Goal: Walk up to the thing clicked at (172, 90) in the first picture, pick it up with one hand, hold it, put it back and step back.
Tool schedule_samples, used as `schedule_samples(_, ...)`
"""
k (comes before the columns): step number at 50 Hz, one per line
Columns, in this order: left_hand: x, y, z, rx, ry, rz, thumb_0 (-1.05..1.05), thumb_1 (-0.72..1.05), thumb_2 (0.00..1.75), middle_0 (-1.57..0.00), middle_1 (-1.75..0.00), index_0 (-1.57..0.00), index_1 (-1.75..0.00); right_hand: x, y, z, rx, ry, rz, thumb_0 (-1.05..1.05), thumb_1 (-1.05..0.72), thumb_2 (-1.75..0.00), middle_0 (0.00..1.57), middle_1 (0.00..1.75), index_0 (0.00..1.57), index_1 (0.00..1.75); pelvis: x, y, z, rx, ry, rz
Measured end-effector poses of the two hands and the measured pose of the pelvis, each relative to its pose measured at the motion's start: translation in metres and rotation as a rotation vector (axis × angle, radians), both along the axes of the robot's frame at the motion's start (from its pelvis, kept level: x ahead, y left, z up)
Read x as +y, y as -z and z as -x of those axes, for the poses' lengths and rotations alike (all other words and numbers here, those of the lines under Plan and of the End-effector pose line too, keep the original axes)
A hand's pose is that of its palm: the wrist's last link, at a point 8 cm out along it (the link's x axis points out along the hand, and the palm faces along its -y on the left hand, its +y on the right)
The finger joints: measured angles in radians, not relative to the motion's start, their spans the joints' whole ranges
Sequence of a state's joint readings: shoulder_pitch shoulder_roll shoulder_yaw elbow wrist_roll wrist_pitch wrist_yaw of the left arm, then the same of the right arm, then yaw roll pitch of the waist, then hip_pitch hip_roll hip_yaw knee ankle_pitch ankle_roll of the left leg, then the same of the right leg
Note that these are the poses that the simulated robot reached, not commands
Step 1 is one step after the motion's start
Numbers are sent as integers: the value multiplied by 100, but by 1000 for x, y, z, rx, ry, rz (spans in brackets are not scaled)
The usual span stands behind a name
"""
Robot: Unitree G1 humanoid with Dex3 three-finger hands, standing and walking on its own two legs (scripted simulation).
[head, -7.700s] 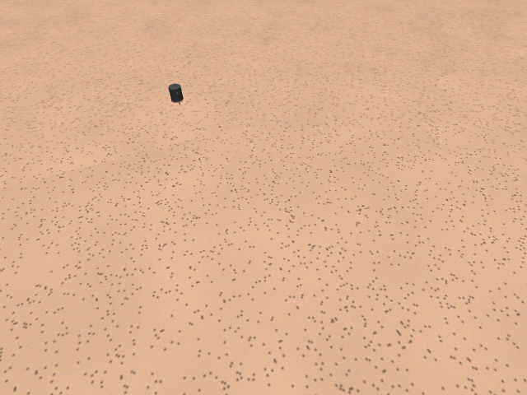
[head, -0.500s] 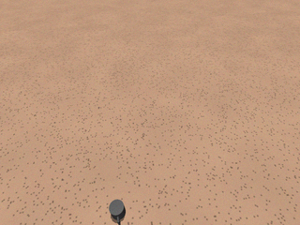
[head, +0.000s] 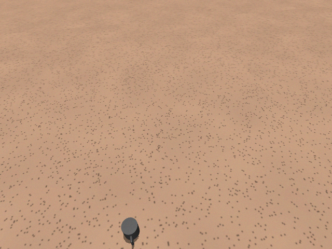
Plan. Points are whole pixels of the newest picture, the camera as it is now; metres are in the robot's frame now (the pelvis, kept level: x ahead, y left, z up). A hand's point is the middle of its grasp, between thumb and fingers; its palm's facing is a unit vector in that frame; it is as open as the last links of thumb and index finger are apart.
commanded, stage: stand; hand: left
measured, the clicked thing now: (131, 232) +0.39 +0.25 -0.73
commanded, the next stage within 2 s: none
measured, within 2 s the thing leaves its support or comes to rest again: neither
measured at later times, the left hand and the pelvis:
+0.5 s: hand out of the picture +0.06 +0.25 -0.16, palm faces -0.02 -0.94 -0.35, open 7.3 cm; pelvis +0.00 -0.01 +0.00, yaw +0 degrees
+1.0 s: hand out of the picture +0.09 +0.25 -0.16, palm faces -0.03 -0.94 -0.35, open 7.3 cm; pelvis +0.01 -0.01 +0.00, yaw +0 degrees
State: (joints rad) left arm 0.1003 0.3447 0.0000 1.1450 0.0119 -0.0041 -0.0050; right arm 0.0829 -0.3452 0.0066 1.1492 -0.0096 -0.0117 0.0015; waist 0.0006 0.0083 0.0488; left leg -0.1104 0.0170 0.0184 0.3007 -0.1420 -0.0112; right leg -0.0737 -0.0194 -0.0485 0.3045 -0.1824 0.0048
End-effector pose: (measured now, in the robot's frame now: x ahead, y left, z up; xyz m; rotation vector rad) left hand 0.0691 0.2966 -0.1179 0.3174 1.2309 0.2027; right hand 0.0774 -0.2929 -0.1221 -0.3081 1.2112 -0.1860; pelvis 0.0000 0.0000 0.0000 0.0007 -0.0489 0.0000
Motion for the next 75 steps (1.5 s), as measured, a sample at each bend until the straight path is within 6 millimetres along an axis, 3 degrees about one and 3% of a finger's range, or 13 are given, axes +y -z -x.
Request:
schedule_samples(26, -5, 2, 18, 35, -6, -3, 0, 91, 90, -21, -30, -20, -30, -11, 3, 22, 53, 6, 4, 0, -90, -90, 20, 30, 21, 30, -8, 1, 3, 5, -3, 1)
schedule_samples(50, -7, 0, -11, 3, 11, -6, 0, 91, 90, -21, -30, -20, -30, -10, 0, -4, 23, -5, 7, 0, -90, -90, 20, 30, 21, 30, -9, 0, -12, 17, 2, 0)
schedule_samples(75, -6, 0, -13, 5, 9, -10, 0, 91, 90, -21, -30, -20, -30, -10, 0, -11, 9, 1, 8, 0, -90, -90, 20, 30, 21, 30, -8, 0, -16, 9, 8, 0)
